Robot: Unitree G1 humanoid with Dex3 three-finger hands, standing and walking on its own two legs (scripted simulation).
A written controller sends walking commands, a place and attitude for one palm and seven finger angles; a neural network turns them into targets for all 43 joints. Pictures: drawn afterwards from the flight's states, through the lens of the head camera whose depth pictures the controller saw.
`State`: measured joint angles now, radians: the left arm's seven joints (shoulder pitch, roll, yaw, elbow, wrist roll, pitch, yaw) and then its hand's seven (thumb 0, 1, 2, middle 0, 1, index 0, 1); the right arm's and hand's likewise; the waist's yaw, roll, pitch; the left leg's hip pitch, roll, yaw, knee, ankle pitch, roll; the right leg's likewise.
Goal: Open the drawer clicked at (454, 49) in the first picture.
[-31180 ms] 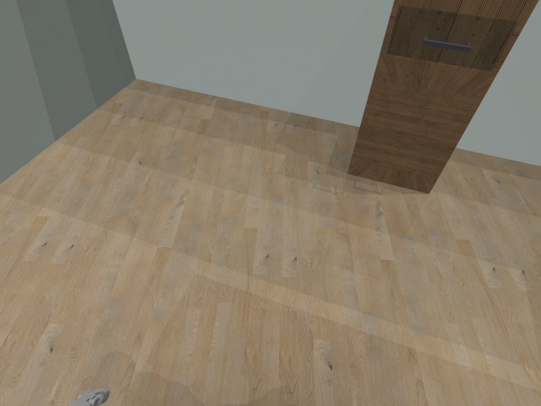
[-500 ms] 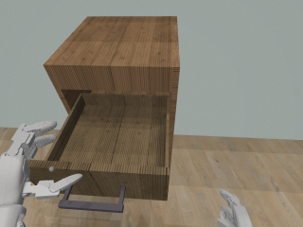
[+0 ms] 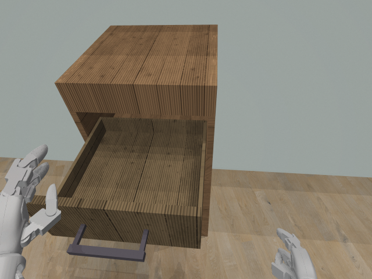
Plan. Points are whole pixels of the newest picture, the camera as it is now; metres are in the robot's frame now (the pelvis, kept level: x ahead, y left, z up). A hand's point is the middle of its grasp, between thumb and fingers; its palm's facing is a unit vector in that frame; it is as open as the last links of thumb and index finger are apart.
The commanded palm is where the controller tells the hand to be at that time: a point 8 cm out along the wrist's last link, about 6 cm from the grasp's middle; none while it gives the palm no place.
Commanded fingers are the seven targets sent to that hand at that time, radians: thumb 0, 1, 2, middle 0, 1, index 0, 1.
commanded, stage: draw the hand back to the body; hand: left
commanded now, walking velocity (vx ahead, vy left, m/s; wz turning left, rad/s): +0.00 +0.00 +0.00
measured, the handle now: (109, 242) +0.20 +0.20 -0.02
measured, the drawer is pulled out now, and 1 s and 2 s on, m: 0.30 0.30 0.30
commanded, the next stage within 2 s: step back with the hand held close in 0.06 s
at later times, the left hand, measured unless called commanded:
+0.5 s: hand (58, 218) +0.17 +0.23 +0.14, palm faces +0.23 -0.84 -0.49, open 7.4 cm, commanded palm +0.11 +0.28 +0.18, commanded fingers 0.00 0.90 0.90 -0.20 -0.30 -0.20 -0.30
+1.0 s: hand (16, 257) +0.11 +0.25 +0.15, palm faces +0.35 -0.84 -0.41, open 7.4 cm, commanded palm +0.04 +0.30 +0.18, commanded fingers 0.00 0.90 0.90 -0.20 -0.30 -0.20 -0.30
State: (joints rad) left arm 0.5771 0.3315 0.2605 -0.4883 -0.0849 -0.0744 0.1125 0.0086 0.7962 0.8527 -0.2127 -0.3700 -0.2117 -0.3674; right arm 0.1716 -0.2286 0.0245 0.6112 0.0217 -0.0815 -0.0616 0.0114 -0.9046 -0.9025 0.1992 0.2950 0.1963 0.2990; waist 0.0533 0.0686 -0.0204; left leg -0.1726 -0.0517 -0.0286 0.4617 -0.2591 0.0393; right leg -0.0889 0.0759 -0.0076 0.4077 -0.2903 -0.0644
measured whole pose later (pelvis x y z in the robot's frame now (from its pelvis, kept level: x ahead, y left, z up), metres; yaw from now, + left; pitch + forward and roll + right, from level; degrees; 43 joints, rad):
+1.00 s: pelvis -0.08 +0.02 -0.01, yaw +1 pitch +2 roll -1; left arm 0.62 0.37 0.34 -0.64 -0.04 -0.19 0.15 0.01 0.89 0.90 -0.21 -0.31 -0.21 -0.30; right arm 0.22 -0.20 0.03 0.57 0.00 -0.06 -0.04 0.01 -0.90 -0.90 0.20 0.30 0.20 0.30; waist -0.01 -0.01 0.00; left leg -0.47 -0.04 -0.01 0.72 -0.36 0.03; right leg -0.37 0.05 -0.05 0.58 -0.24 -0.05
